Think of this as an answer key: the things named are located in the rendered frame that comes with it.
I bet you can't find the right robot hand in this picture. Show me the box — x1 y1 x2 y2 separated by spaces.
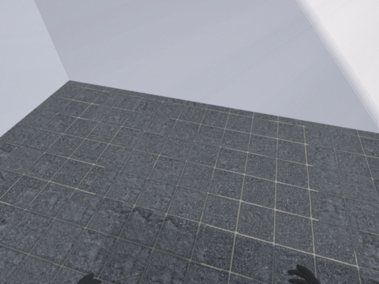
287 264 321 284

